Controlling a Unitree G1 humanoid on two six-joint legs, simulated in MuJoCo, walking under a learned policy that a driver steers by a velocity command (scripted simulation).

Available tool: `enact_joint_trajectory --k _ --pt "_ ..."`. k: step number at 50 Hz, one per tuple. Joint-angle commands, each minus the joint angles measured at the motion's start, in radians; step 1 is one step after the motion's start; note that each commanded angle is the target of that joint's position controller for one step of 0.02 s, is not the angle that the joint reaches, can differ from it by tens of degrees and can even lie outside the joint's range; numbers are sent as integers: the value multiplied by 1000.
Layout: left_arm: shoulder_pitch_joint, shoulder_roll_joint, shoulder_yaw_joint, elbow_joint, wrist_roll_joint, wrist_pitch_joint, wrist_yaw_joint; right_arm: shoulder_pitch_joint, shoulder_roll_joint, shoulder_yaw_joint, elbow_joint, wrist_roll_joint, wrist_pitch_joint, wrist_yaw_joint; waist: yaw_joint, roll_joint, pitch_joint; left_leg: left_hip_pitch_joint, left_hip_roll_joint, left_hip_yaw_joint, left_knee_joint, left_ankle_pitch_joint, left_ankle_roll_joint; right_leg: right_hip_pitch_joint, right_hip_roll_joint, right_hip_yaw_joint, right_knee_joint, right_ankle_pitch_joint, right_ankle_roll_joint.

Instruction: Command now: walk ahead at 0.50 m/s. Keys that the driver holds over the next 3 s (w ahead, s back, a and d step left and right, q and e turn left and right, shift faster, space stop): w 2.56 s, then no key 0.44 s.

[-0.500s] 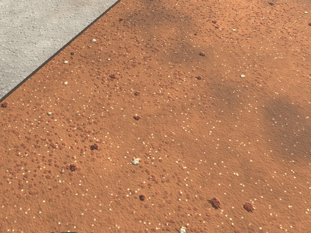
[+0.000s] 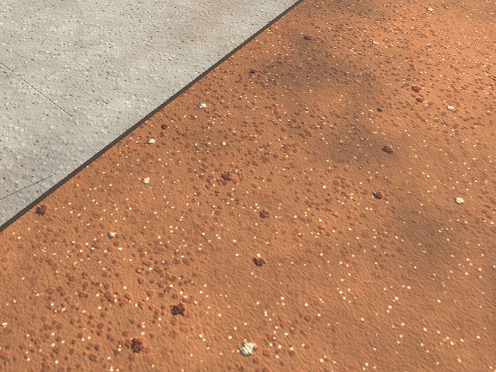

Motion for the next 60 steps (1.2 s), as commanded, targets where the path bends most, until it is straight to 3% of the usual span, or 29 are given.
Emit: enact_joint_trajectory --k 1,3,5,6,7,8,9,10,12,14,17,23,28,31,32,33,34,35,36,37,38,39,40,42,45,51,56,58,60 --pt "47 169 38 -8 -7 7 9 -133 -70 -5 -96 6 -23 18 -7 -104 86 -36 -15 7 -56 -59 26 25 -316 123 -5 343 -143" --pt "18 186 45 -12 -8 16 13 -67 -104 -18 -86 6 -29 24 -55 -127 44 84 -49 32 -77 -130 54 51 -324 117 75 527 -122" --pt "-16 161 35 -26 -6 25 14 208 -181 -60 -2 -1 -29 15 -186 -111 -123 479 -89 61 -83 -113 105 -47 -241 49 389 720 -73" --pt "7 124 17 -50 17 24 14 389 -262 -80 33 -13 -26 4 -225 40 -279 789 121 -194 -67 -110 171 -274 -167 1 731 377 -35" --pt "124 -6 -17 -46 8 0 1 414 -294 -80 51 -13 -24 14 -148 294 -386 1054 301 -672 -225 -322 324 -640 16 74 1023 -299 13" --pt "42 108 7 -43 -17 -23 -4 380 -198 -53 40 -3 -27 15 -181 168 -320 1007 263 -672 -280 -435 280 -750 -41 187 1131 -318 -7" --pt "-53 150 19 -73 -36 -37 -6 293 -158 -41 21 -2 -31 11 -169 121 -188 877 234 -522 -294 -391 235 -805 -90 162 1132 -223 -24" --pt "-98 146 20 -79 -33 -40 2 214 -139 -32 3 -11 -34 12 -136 29 -118 728 200 -412 -319 -284 215 -762 -144 136 1088 -125 -25" --pt "-94 124 30 -76 -14 -20 9 156 -89 -17 2 -31 -39 16 -77 35 -59 541 144 -277 -374 -158 198 -656 -198 136 995 -30 -21" --pt "-74 87 28 -71 -12 1 11 177 -93 -17 16 -25 -42 14 -57 41 -42 486 127 -219 -420 -121 208 -624 -211 127 931 -10 -12" --pt "-170 91 32 -106 0 12 14 228 -139 -26 36 -22 -42 -5 -69 13 7 488 129 -170 -463 -66 219 -719 -219 118 793 109 20" --pt "-360 62 19 -160 -1 2 -5 318 -143 -21 67 -12 -29 -24 -122 19 50 529 79 -52 -479 -37 173 -709 -172 68 475 373 33" --pt "-486 65 6 -210 -11 -9 -33 400 -155 -28 110 -5 -7 -27 -156 20 92 689 138 -50 -420 3 172 -743 -144 57 350 313 11" --pt "-438 102 16 -213 -13 -18 -46 376 -176 -38 112 -1 7 -33 -105 49 55 751 166 -48 -326 210 146 -638 -110 38 311 207 -29" --pt "-360 129 30 -194 -10 -19 -45 352 -184 -41 106 1 11 -34 -58 65 3 746 152 -31 -240 383 132 -511 -75 8 303 190 -48" --pt "-199 171 54 -141 -7 -19 -40 333 -167 -34 99 0 16 -34 19 52 -90 695 102 7 -63 472 106 -292 -49 -11 290 214 -77" --pt "-7 240 76 -97 6 -17 -30 338 -138 -19 77 -14 16 -34 80 -32 -235 485 45 45 230 242 73 32 -200 160 330 237 -138" --pt "77 313 91 -70 6 -11 -31 463 -2 20 71 -18 -7 -20 19 -294 -376 73 -150 40 607 -411 1 386 -438 646 228 47 -306" --pt "68 221 61 -75 -1 -10 -31 408 -78 5 81 2 -34 -14 48 -249 -384 -49 -137 -105 742 -635 17 387 -439 776 123 -58 -294" --pt "-27 179 47 -91 -4 -13 -27 308 -143 -13 47 28 -51 -10 37 -210 -229 -127 -81 -97 773 -574 35 259 -407 626 108 -40 -244" --pt "-109 151 37 -113 3 -16 -25 248 -146 -14 33 30 -56 -16 8 -126 -145 -102 -25 -68 731 -479 41 105 -370 501 83 43 -217" --pt "-163 121 28 -118 13 -20 -29 220 -139 -21 31 16 -51 -23 -22 -85 -77 -58 7 -55 664 -418 37 -36 -336 412 52 131 -203" --pt "-186 97 19 -117 23 -24 -31 241 -126 -26 36 8 -38 -26 -59 -104 -61 11 35 -63 618 -379 38 -122 -308 353 24 175 -189" --pt "-176 98 18 -104 19 -28 -34 272 -81 -23 43 5 -13 -29 -87 -113 -42 63 50 -57 549 -358 31 -199 -289 295 -27 196 -196" --pt "-129 148 29 -85 16 -29 -15 185 -82 -26 10 -7 0 -33 -81 -91 7 -17 62 -46 407 -242 0 -216 -289 240 -77 233 -208" --pt "-38 158 28 -52 3 -18 3 -14 -57 -14 -44 -6 -8 -15 -25 -93 48 -3 14 3 76 35 -15 -174 -238 118 -90 261 -156" --pt "38 172 36 -9 -6 3 7 -130 -67 -4 -93 5 -18 12 4 -98 85 -29 -10 6 -45 -29 10 -16 -301 121 -25 291 -149" --pt "29 185 43 -6 -8 14 11 -108 -91 -9 -98 7 -25 22 -25 -114 69 21 -26 14 -72 -102 35 32 -327 127 28 384 -132" --pt "-16 192 44 -16 -11 23 13 51 -140 -35 -55 2 -29 21 -120 -129 -27 260 -86 66 -101 -135 73 24 -292 87 207 677 -99"
Next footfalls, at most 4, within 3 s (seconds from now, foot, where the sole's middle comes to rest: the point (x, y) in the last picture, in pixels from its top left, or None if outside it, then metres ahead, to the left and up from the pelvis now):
0.10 left None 0.25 0.14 -0.78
0.68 right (313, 345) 0.57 -0.10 -0.78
1.22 left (234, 245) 0.88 0.15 -0.78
1.78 right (309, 173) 1.20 -0.09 -0.78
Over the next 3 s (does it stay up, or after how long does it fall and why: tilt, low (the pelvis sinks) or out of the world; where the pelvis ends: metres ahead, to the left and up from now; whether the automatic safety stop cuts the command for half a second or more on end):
stays up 1.63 0.03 -0.01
